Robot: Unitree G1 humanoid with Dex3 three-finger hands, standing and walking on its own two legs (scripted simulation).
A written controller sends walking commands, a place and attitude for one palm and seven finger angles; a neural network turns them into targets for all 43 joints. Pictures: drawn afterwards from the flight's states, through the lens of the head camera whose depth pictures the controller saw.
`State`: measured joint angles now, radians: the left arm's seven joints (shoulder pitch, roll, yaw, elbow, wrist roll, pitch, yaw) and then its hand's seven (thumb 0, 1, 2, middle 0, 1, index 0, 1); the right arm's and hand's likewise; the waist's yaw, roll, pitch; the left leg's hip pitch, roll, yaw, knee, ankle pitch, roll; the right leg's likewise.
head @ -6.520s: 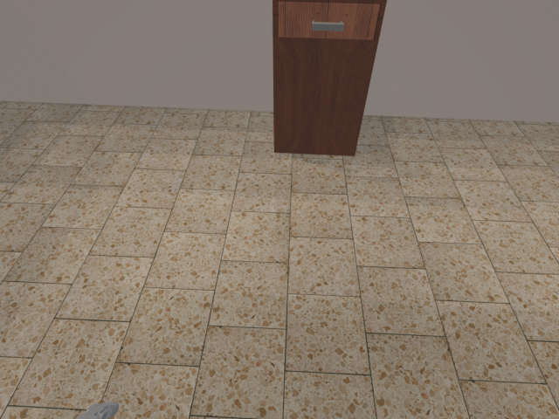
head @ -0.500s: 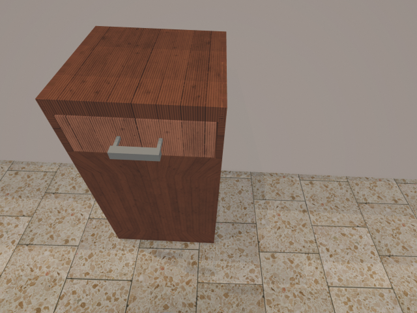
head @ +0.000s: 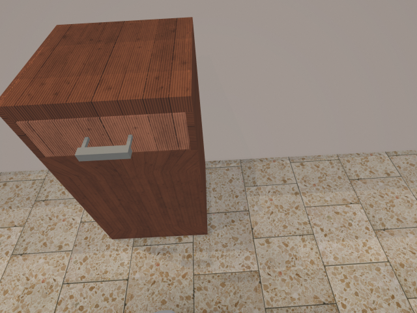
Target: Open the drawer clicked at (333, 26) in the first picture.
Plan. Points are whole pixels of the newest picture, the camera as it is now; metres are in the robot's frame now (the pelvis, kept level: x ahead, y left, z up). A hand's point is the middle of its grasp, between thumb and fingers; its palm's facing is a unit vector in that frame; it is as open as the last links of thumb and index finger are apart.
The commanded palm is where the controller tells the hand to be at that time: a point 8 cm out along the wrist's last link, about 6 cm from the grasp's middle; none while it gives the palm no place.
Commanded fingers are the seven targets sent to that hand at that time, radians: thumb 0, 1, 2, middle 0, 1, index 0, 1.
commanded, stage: come to a stop and stand still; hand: left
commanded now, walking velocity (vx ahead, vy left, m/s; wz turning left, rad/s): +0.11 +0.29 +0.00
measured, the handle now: (106, 146) +0.51 +0.32 -0.03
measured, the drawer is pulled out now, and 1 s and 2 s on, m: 0.00 0.00 0.00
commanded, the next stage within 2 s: look again from close up in 0.98 s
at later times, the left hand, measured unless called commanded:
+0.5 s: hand out of the picture -0.02 +0.21 -0.16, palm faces +0.12 -0.96 -0.25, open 7.3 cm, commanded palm none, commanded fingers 0.00 0.90 0.90 -0.20 -0.30 -0.20 -0.30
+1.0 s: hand out of the picture +0.01 +0.22 -0.16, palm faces +0.06 -0.98 -0.18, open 7.3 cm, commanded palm none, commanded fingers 0.00 0.90 0.90 -0.20 -0.30 -0.20 -0.30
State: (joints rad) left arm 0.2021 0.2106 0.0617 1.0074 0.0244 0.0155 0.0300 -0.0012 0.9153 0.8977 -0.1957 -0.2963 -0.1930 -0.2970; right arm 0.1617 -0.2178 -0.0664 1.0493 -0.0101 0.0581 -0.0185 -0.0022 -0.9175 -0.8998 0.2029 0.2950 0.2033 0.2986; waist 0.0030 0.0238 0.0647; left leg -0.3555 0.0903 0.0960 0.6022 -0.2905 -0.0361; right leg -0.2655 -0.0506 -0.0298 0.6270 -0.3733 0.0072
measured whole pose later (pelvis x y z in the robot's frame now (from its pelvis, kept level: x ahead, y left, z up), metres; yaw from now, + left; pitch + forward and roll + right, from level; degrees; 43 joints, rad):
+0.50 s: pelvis -0.01 +0.02 +0.01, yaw +3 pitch +0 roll +0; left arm 0.28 0.18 0.05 1.07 0.02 0.03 0.03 0.00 0.91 0.90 -0.20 -0.30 -0.20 -0.30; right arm 0.19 -0.22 -0.04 1.02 0.00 0.02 0.00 0.00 -0.91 -0.90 0.20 0.29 0.20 0.30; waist 0.03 0.02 0.04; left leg -0.20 0.04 0.02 0.47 -0.27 -0.03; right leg -0.25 -0.07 -0.07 0.54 -0.29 0.02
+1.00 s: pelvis +0.01 +0.05 +0.02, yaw +1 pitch -1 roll +0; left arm 0.25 0.16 0.01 1.15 0.01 0.00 0.03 0.01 0.93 0.90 -0.20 -0.30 -0.20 -0.30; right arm 0.26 -0.16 0.01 1.14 0.00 0.00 -0.03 0.00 -0.92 -0.90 0.20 0.29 0.20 0.30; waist 0.01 -0.02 0.02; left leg -0.11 0.01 0.06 0.40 -0.28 0.00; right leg -0.14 -0.05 -0.04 0.42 -0.26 0.03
